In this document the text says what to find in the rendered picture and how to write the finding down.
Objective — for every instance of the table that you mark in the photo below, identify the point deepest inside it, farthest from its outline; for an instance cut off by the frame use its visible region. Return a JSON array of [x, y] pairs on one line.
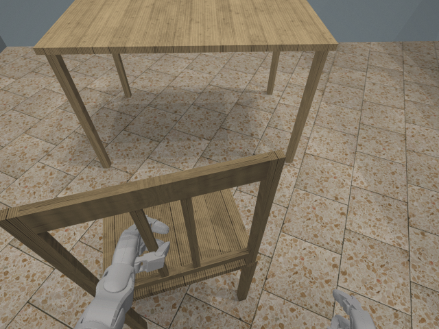
[[185, 26]]

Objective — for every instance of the robot left forearm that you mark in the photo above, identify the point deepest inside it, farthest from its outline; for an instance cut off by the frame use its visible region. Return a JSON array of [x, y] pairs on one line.
[[113, 299]]

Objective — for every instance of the chair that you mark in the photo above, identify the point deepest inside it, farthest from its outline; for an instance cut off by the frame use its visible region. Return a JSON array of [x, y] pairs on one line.
[[206, 233]]

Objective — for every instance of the right robot hand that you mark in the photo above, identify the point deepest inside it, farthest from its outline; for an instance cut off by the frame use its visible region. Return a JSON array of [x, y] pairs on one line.
[[359, 318]]

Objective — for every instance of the left robot hand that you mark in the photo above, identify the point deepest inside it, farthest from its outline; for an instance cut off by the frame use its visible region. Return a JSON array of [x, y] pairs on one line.
[[130, 245]]

